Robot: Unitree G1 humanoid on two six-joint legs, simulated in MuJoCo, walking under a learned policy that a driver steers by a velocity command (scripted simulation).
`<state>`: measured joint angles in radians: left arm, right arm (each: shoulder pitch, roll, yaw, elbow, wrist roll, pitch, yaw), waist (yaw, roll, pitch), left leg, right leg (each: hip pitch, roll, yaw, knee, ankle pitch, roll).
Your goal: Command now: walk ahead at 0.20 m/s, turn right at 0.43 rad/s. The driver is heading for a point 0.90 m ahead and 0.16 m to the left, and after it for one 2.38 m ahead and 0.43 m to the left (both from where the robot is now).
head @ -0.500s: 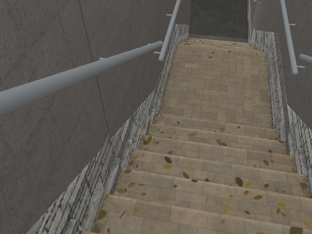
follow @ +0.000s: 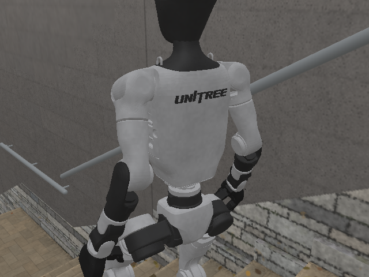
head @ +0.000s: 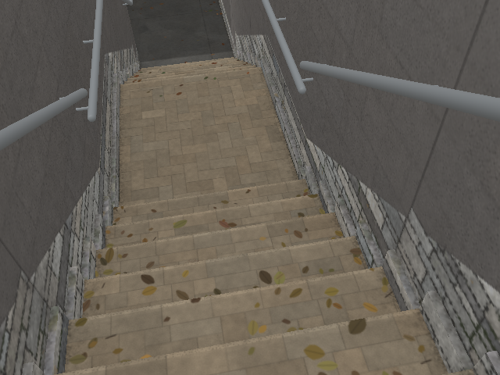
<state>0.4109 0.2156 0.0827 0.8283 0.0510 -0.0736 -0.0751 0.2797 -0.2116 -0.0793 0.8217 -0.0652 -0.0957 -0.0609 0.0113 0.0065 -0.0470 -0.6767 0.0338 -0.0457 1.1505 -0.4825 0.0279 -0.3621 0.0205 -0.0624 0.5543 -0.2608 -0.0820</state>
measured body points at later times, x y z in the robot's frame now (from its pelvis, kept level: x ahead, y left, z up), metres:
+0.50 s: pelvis +0.17 +0.04 -0.06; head +0.16 +0.05 +0.39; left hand -0.02 +0.15 -0.20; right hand +0.29 -0.17 -0.20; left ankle +0.32 +0.23 -0.75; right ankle +0.02 -0.08 -0.73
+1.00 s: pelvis +0.47 +0.16 -0.26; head +0.48 +0.14 +0.19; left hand +0.57 +0.42 -0.37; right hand +0.46 -0.04 -0.42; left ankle +0.28 +0.21 -0.90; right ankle +0.63 +0.10 -0.98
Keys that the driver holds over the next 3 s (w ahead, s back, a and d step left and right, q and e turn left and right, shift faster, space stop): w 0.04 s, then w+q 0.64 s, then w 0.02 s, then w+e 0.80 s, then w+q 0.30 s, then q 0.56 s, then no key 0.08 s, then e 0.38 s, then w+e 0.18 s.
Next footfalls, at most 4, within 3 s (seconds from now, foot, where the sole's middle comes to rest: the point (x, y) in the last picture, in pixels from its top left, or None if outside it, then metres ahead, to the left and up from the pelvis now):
0.62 left None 0.32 0.23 -0.93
1.06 right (238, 371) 0.64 0.10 -1.10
1.46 left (183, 330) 0.86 0.33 -1.26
1.96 right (241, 280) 1.18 0.12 -1.43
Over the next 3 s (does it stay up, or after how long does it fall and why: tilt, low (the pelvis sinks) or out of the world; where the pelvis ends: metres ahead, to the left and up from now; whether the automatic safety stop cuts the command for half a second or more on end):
stays up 1.14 0.24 -0.68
